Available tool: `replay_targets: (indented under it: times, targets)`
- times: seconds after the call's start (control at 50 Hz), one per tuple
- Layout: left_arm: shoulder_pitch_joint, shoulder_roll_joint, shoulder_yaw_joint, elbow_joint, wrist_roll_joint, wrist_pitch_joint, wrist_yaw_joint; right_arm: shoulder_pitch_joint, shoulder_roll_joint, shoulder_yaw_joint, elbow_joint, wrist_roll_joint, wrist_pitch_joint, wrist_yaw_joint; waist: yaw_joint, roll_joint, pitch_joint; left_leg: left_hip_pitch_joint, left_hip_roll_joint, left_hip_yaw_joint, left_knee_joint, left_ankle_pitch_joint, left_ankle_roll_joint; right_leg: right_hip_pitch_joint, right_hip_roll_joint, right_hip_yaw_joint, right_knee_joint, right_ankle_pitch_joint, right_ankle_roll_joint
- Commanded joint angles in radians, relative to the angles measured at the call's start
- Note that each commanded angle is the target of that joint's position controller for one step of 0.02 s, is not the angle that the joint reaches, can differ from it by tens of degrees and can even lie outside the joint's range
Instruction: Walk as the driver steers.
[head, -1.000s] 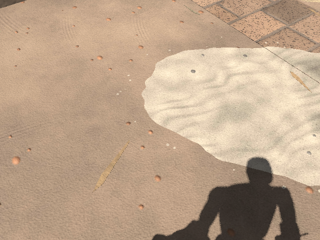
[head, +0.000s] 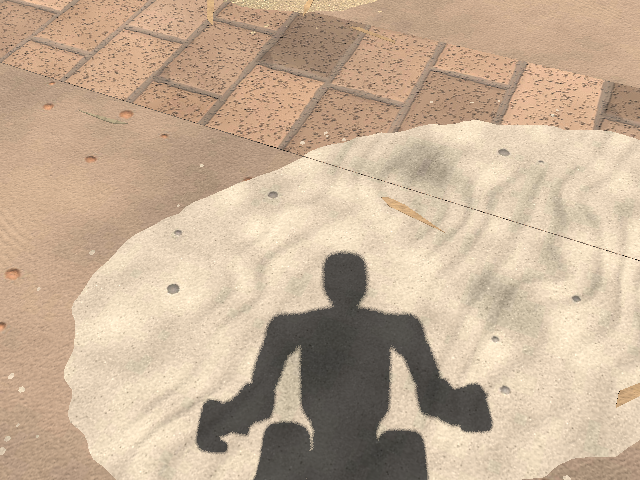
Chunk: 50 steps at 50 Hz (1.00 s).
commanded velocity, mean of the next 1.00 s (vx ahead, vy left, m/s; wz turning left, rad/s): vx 0.50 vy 0.00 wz -0.38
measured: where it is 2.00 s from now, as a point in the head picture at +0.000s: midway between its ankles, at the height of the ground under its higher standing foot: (414, 238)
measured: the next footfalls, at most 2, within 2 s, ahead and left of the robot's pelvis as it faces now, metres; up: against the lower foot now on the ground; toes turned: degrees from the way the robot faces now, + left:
left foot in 0.34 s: +0.40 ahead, +0.12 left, +0.00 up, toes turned -15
right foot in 0.86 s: +0.55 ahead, -0.24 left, +0.00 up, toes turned -25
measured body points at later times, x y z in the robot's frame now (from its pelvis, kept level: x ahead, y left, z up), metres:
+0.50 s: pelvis +0.29 +0.04 +0.00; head +0.31 +0.03 +0.45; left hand +0.45 +0.29 -0.12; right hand +0.35 -0.26 -0.10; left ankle +0.36 +0.13 -0.74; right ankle +0.18 -0.07 -0.64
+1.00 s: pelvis +0.51 -0.11 +0.00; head +0.54 -0.14 +0.45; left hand +0.75 +0.08 -0.09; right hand +0.46 -0.40 -0.13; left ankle +0.49 +0.07 -0.64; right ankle +0.51 -0.22 -0.74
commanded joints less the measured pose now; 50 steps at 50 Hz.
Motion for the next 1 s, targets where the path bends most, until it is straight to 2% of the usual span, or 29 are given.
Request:
replay_targets:
  times: [0.02,0.08,0.14,0.22,0.28,0.3,0.32,0.34,0.36,0.38,0.4,0.42,0.44,0.46,0.5,0.52,0.58,0.64,0.7,0.76,0.8,0.82,0.84,0.86,0.88,0.9,0.92,0.96,1.0]
  targets:
    - [-0.016,0.134,0.029,-0.082,0.002,-0.027,0.019,0.024,-0.103,-0.03,-0.062,-0.018,0.006,-0.004,-0.031,-0.049,-0.12,-0.136,0.039,-0.032,-0.104,0.085,-0.02,0.167,-0.258,0.338,-0.262,0.23,-0.19]
    - [0.042,0.165,0.036,-0.069,-0.005,-0.027,0.041,-0.082,-0.073,-0.02,-0.103,-0.025,0.016,-0.006,-0.002,-0.051,-0.08,-0.173,0.006,-0.019,-0.304,0.242,-0.054,0.14,-0.225,0.282,-0.273,0.262,-0.171]
    - [0.08,0.16,0.035,-0.061,-0.008,-0.018,0.05,-0.181,-0.049,-0.007,-0.134,-0.016,0.009,0.007,0.038,-0.091,-0.056,-0.115,-0.043,-0.013,-0.528,0.417,-0.054,0.108,-0.181,0.248,-0.263,0.167,-0.126]
    - [0.138,0.159,0.035,-0.039,-0.014,-0.01,0.053,-0.265,-0.066,-0.005,-0.175,-0.001,-0.005,0.028,0.071,-0.107,-0.04,-0.066,-0.078,-0.025,-0.66,0.458,-0.037,0.15,-0.208,0.313,-0.212,0.107,-0.107]
    - [0.145,0.159,0.036,-0.039,-0.012,0.001,0.061,-0.245,-0.1,-0.014,-0.183,0.001,-0.019,0.039,0.051,-0.128,-0.048,-0.028,-0.088,-0.041,-0.71,0.352,-0.01,0.231,-0.24,0.395,-0.121,0.131,-0.093]
    - [0.136,0.161,0.037,-0.043,-0.01,0.005,0.063,-0.207,-0.111,-0.018,-0.176,0.001,-0.024,0.039,0.03,-0.147,-0.057,0.02,-0.094,-0.033,-0.719,0.306,0.005,0.24,-0.241,0.413,-0.087,0.169,-0.084]
    - [0.118,0.148,0.032,-0.052,-0.009,0.008,0.062,-0.121,-0.128,-0.029,-0.154,-0.002,-0.029,0.035,-0.017,-0.152,-0.094,0.139,-0.104,-0.011,-0.757,0.309,0.029,0.23,-0.209,0.406,-0.019,0.238,-0.065]
    - [0.102,0.107,0.016,-0.069,-0.003,0.006,0.056,0.005,-0.165,-0.044,-0.134,-0.018,-0.034,0.029,-0.079,-0.125,-0.2,0.361,-0.033,-0.061,-0.734,0.318,0.077,0.162,-0.153,0.361,0.158,0.252,-0.033]
    - [0.123,0.059,0.0,-0.097,0.01,0.004,0.057,0.164,-0.223,-0.059,-0.12,-0.03,-0.03,0.019,-0.119,0.014,-0.352,0.668,0.15,-0.282,-0.723,0.242,0.148,-0.042,-0.058,0.251,0.457,0.045,0.019]
    - [0.262,0.036,-0.013,-0.12,-0.023,-0.007,0.055,0.205,-0.259,-0.066,-0.088,-0.029,-0.016,0.03,-0.044,0.366,-0.43,0.872,0.334,-0.741,-0.839,0.039,0.279,-0.353,0.018,0.186,0.723,-0.446,0.065]
    - [0.238,0.143,0.006,-0.089,-0.034,-0.005,0.056,0.162,-0.148,-0.041,-0.113,-0.006,-0.009,0.031,-0.065,0.219,-0.323,0.801,0.317,-0.718,-0.869,-0.142,0.248,-0.451,-0.068,0.214,0.832,-0.389,0.077]
    - [0.13,0.182,0.017,-0.102,-0.026,0.001,0.053,0.115,-0.095,-0.027,-0.124,-0.003,0.001,0.025,-0.087,0.113,-0.194,0.661,0.269,-0.53,-0.883,-0.109,0.202,-0.463,-0.102,0.177,0.836,-0.294,0.082]
    - [0.08,0.167,0.017,-0.114,-0.016,0.004,0.055,0.066,-0.092,-0.021,-0.126,-0.015,0.008,0.024,-0.064,0.047,-0.127,0.53,0.227,-0.417,-0.908,-0.001,0.181,-0.425,-0.136,0.15,0.806,-0.224,0.085]
    - [0.053,0.153,0.02,-0.125,-0.008,0.005,0.051,0.044,-0.076,-0.016,-0.119,-0.021,0.011,0.023,-0.047,0.05,-0.08,0.442,0.198,-0.338,-0.931,0.098,0.18,-0.402,-0.164,0.151,0.761,-0.182,0.084]
    - [0.068,0.11,0.017,-0.132,-0.019,0.017,0.042,0.033,-0.068,-0.014,-0.107,-0.023,0.004,0.021,-0.019,0.09,-0.067,0.36,0.161,-0.212,-0.982,0.184,0.176,-0.341,-0.198,0.13,0.708,-0.147,0.082]
    - [0.06,0.09,0.012,-0.142,-0.019,0.022,0.04,0.038,-0.075,-0.017,-0.099,-0.017,-0.001,0.021,-0.018,0.088,-0.062,0.35,0.162,-0.172,-1.001,0.221,0.187,-0.35,-0.207,0.119,0.687,-0.137,0.087]
    - [0.007,0.075,0.006,-0.176,-0.011,0.028,0.037,0.052,-0.115,-0.031,-0.081,-0.014,-0.006,0.017,-0.021,0.055,-0.052,0.37,0.177,-0.076,-1.034,0.329,0.209,-0.406,-0.221,0.115,0.585,-0.041,0.105]
    - [-0.049,0.067,-0.001,-0.191,-0.013,0.02,0.021,0.056,-0.135,-0.036,-0.074,-0.013,0.004,0.013,-0.037,0.044,-0.044,0.397,0.151,0.045,-1.037,0.408,0.186,-0.39,-0.215,0.083,0.423,0.115,0.106]
    - [-0.162,0.026,-0.023,-0.22,-0.004,0.004,0.007,0.131,-0.147,-0.033,-0.039,0.003,0.016,0.018,-0.08,0.021,-0.011,0.388,0.135,0.087,-1.043,0.409,0.185,-0.31,-0.178,0.029,0.237,0.173,0.09]
    - [-0.238,0.045,-0.023,-0.251,-0.005,-0.008,-0.006,0.182,-0.182,-0.037,-0.008,0.027,0.035,0.025,-0.083,0.038,0.023,0.463,0.175,0.046,-1.013,0.453,0.192,-0.3,-0.159,-0.006,0.129,0.1,0.072]
    - [-0.219,0.081,-0.011,-0.253,-0.005,-0.016,-0.01,0.184,-0.206,-0.04,0.005,0.033,0.048,0.022,-0.046,0.067,0.002,0.509,0.195,0.026,-0.943,0.582,0.175,-0.224,-0.13,-0.016,0.066,0.03,0.052]
    - [-0.141,0.11,0.005,-0.232,-0.002,-0.019,-0.008,0.172,-0.214,-0.039,0.01,0.036,0.053,0.02,0.012,0.078,-0.05,0.502,0.178,0.044,-0.849,0.725,0.153,-0.09,-0.101,-0.035,0.019,0.041,0.034]
    - [0.01,0.157,0.031,-0.184,0.003,-0.02,0.0,0.17,-0.195,-0.029,0.015,0.035,0.054,0.018,0.091,0.068,-0.146,0.438,0.13,0.081,-0.676,0.8,0.122,0.147,-0.076,-0.052,-0.011,0.096,0.007]
    - [0.185,0.23,0.056,-0.148,0.017,-0.016,0.016,0.168,-0.136,-0.004,-0.006,0.011,0.047,0.017,0.163,0.01,-0.291,0.229,0.078,0.108,-0.401,0.56,0.075,0.466,-0.227,0.097,0.047,0.153,-0.046]
    - [0.218,0.322,0.066,-0.145,0.031,-0.011,0.027,0.278,-0.005,0.035,-0.036,-0.003,0.031,0.024,0.088,-0.255,-0.435,-0.142,-0.088,0.086,-0.04,-0.164,0.009,0.76,-0.511,0.557,-0.026,0.043,-0.192]
    - [0.228,0.236,0.045,-0.153,0.032,-0.014,0.026,0.232,-0.104,0.011,-0.017,0.027,0.017,0.025,0.138,-0.19,-0.478,-0.221,-0.08,-0.072,0.102,-0.247,0.009,0.716,-0.523,0.673,-0.117,-0.025,-0.205]
    - [0.177,0.188,0.027,-0.14,0.023,-0.019,0.025,0.158,-0.146,-0.005,-0.048,0.048,0.015,0.026,0.125,-0.174,-0.31,-0.305,-0.036,-0.064,0.134,-0.181,0.017,0.611,-0.484,0.504,-0.133,0.006,-0.164]
    - [0.06,0.116,0.007,-0.13,0.016,-0.029,0.019,0.106,-0.131,-0.009,-0.054,0.024,0.026,0.02,0.058,-0.13,-0.163,-0.26,0.032,-0.041,0.048,-0.029,0.015,0.372,-0.402,0.299,-0.197,0.067,-0.116]
    - [-0.005,0.081,0.002,-0.123,0.023,-0.048,0.016,0.157,-0.097,-0.011,-0.037,0.026,0.059,0.018,-0.002,-0.142,-0.12,-0.149,0.058,-0.053,0.012,0.055,0.007,0.231,-0.371,0.189,-0.283,0.093,-0.102]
